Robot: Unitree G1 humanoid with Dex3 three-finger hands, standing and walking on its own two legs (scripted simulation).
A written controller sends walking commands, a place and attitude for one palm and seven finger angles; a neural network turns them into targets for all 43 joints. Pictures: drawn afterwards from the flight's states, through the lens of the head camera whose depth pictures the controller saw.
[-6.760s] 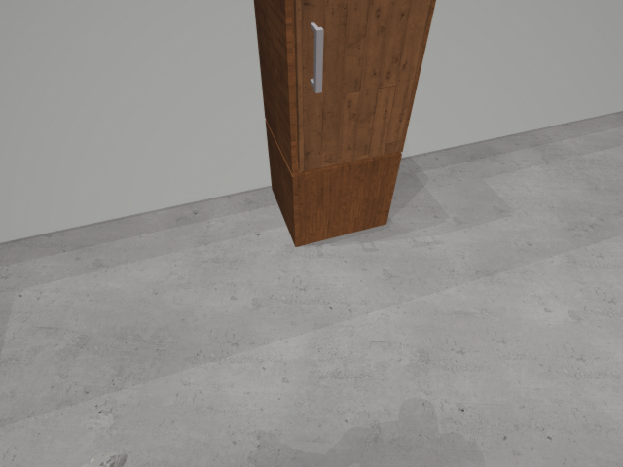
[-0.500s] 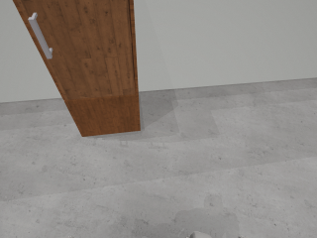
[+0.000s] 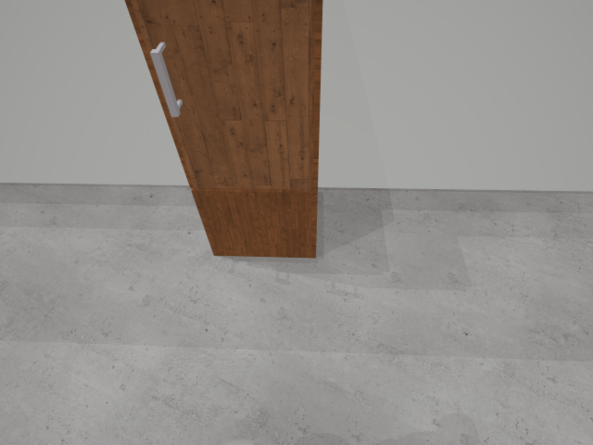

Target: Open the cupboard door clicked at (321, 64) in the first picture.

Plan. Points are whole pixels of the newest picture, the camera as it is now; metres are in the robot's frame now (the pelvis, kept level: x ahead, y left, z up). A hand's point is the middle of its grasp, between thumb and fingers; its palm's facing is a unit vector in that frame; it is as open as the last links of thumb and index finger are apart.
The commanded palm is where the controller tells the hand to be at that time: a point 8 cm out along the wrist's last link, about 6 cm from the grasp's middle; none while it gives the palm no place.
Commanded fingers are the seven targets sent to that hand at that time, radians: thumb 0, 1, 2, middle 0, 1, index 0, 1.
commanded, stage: take the last steps up to it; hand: left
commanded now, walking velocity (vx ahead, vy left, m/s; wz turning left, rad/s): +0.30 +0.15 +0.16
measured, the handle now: (168, 81) +0.87 +0.39 +0.04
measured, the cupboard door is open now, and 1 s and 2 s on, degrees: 0 0 0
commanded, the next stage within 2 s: come to a stop and stand still in 0.82 s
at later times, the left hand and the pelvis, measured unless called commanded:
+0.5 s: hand out of the picture +0.14 +0.30 -0.18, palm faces +0.10 -0.98 -0.16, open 7.4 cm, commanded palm none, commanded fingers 0.00 0.90 0.90 -0.20 -0.30 -0.20 -0.30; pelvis +0.10 +0.12 +0.00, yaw +3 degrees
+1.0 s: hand (167, 323) +0.34 +0.29 -0.17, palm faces +0.05 -0.97 -0.24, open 7.2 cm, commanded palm none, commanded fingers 0.00 0.90 0.90 -0.20 -0.30 -0.20 -0.30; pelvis +0.30 +0.10 +0.00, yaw +1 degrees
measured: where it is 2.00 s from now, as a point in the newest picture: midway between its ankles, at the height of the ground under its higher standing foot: (283, 433)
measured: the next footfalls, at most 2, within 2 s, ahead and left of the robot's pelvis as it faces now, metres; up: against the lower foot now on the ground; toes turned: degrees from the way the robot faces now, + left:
left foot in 0.16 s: +0.06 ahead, +0.17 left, +0.00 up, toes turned +9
right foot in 0.78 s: +0.35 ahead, +0.03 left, +0.00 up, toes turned -5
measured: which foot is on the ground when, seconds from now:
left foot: up 0.00-0.14, down 0.16-0.78, up 0.80-1.00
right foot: down 0.00-0.16, up 0.18-0.76, down 0.78-1.00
